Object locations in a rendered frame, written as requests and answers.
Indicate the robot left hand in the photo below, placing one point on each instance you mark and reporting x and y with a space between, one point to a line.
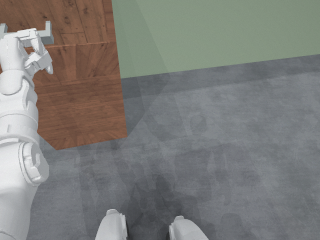
13 56

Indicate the handle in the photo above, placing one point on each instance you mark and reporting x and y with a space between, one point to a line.
45 35

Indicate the robot right thigh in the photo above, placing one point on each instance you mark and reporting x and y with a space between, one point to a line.
185 229

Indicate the robot left upper arm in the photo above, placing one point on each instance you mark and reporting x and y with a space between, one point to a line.
22 169

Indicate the robot left forearm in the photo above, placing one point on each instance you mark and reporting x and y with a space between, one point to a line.
18 112

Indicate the cabinet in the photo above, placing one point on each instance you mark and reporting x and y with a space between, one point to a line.
81 103

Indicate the right robot shin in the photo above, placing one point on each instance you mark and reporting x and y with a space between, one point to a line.
178 218

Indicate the drawer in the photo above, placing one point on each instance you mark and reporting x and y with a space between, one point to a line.
72 21

